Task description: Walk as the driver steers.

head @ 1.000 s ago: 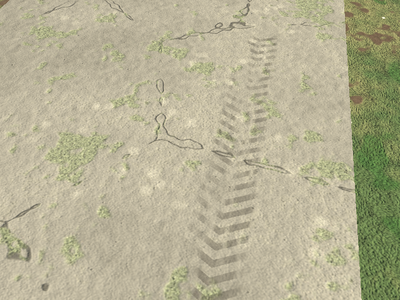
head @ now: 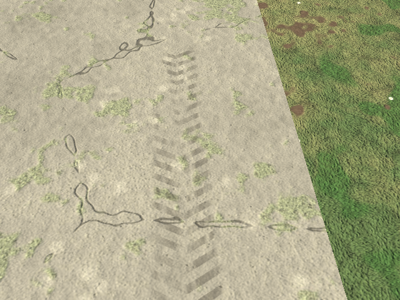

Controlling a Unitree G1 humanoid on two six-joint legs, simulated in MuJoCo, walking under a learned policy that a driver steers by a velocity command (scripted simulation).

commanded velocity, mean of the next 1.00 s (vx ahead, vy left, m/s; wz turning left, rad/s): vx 0.29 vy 0.00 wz -0.08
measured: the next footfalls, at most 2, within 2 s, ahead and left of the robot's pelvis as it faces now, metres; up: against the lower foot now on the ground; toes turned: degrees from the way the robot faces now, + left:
left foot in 0.44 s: +0.46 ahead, +0.08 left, +0.00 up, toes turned -16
right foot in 0.90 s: +0.43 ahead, -0.14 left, +0.00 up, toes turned +1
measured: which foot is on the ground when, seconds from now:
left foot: up 0.00-0.42, down 0.44-0.90, up 0.92-1.00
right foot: down 0.00-0.46, up 0.48-0.88, down 0.90-1.00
